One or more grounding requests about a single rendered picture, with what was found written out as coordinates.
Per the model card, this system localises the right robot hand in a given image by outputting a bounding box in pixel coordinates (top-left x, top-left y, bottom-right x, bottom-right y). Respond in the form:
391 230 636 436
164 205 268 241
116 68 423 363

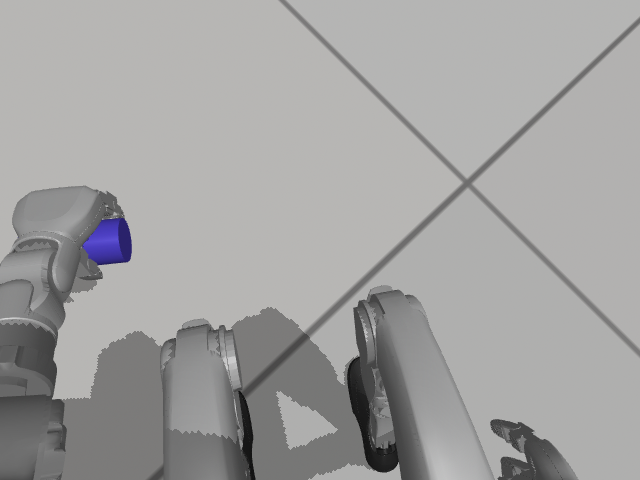
490 419 578 480

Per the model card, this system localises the right robot foot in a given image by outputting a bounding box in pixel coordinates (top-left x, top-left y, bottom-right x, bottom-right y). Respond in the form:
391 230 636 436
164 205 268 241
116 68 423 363
347 357 399 473

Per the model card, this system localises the can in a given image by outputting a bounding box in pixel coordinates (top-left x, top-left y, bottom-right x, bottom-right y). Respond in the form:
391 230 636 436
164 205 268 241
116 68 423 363
18 218 132 265

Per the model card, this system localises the left robot foot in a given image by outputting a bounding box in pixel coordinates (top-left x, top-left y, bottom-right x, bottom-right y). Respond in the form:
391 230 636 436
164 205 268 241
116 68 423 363
238 391 256 480

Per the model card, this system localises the left robot arm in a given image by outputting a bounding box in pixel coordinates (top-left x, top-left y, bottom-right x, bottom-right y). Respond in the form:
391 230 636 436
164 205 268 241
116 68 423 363
0 231 81 480

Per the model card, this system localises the left robot hand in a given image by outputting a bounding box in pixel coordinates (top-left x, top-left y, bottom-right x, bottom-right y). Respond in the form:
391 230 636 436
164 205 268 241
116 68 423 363
12 186 125 280

